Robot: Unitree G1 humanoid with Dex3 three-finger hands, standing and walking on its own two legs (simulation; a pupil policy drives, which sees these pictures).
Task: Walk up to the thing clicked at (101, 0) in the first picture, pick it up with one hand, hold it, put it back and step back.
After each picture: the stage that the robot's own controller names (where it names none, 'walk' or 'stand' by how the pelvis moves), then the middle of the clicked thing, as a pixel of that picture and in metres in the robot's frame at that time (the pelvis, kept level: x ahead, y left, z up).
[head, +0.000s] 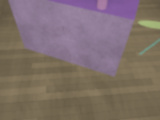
stand; out of the picture +1.07 -0.17 +0.01
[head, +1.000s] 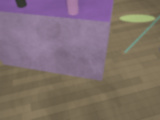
walk; out of the picture +0.96 +0.07 +0.03
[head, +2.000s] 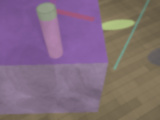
walk; (51, 33) +0.56 +0.14 +0.03
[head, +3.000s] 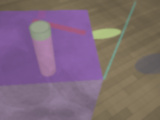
stand; (44, 51) +0.48 +0.14 +0.02
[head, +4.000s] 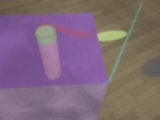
stand; (50, 55) +0.48 +0.13 +0.01
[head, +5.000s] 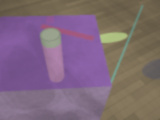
stand; (54, 58) +0.46 +0.11 +0.01
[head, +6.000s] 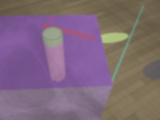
stand; (55, 57) +0.47 +0.11 +0.01
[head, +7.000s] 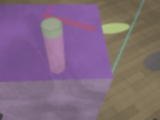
rise first; (55, 49) +0.48 +0.11 +0.01
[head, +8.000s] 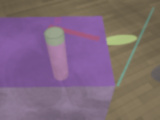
go down; (58, 56) +0.47 +0.12 +0.01
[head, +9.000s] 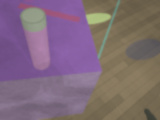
go down; (38, 43) +0.48 +0.11 +0.03
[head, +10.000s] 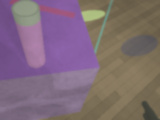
go down; (32, 39) +0.48 +0.12 +0.06
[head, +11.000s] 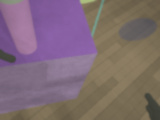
close in; (19, 21) +0.49 +0.13 +0.09
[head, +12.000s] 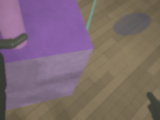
close; (6, 11) +0.51 +0.14 +0.11
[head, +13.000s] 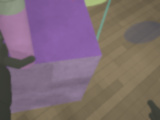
lift; (17, 34) +0.44 +0.15 +0.10
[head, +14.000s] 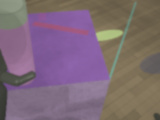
lift; (17, 48) +0.34 +0.16 +0.21
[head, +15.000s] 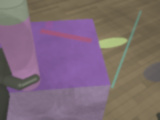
hold; (20, 50) +0.31 +0.15 +0.23
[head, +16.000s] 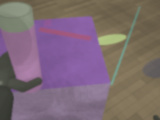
hold; (24, 55) +0.32 +0.15 +0.20
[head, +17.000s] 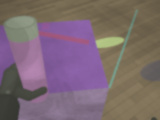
crouch; (30, 64) +0.32 +0.14 +0.17
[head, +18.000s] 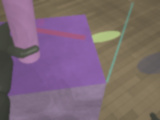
crouch; (22, 22) +0.42 +0.14 +0.23
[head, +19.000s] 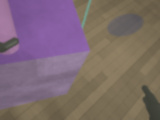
lower; out of the picture +0.50 +0.17 +0.09
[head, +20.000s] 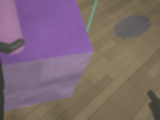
lower; (3, 16) +0.49 +0.15 +0.11
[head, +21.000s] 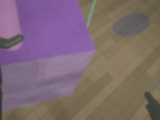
lower; (2, 11) +0.50 +0.15 +0.11
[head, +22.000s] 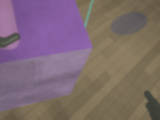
lower; out of the picture +0.51 +0.16 +0.11
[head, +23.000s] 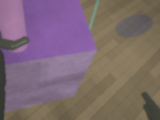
loosen; (10, 14) +0.50 +0.14 +0.11
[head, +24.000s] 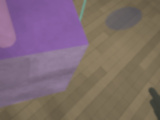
rise; out of the picture +0.50 +0.16 +0.11
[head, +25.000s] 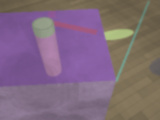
sink last; (49, 50) +0.47 +0.14 +0.06
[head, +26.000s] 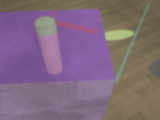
stand; (50, 48) +0.48 +0.14 +0.05
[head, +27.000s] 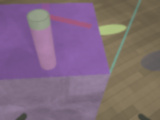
stand; (44, 43) +0.49 +0.14 +0.06
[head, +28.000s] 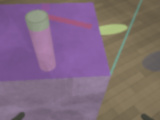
stand; (43, 44) +0.48 +0.15 +0.06
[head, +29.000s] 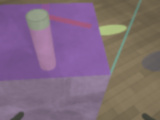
stand; (43, 43) +0.48 +0.15 +0.06
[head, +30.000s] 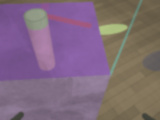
stand; (42, 43) +0.48 +0.15 +0.07
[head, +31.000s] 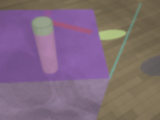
stand; (46, 48) +0.49 +0.14 +0.04
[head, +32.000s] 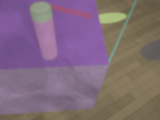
walk; (46, 34) +0.52 +0.14 +0.02
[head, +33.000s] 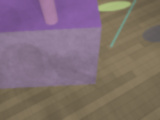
walk; out of the picture +0.75 +0.18 +0.04
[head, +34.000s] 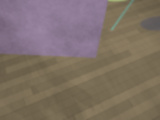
stand; out of the picture +1.07 +0.11 +0.04
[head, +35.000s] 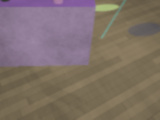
stand; out of the picture +1.09 +0.14 +0.01
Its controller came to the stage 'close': yes
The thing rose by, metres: 0.21
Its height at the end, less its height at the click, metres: +0.00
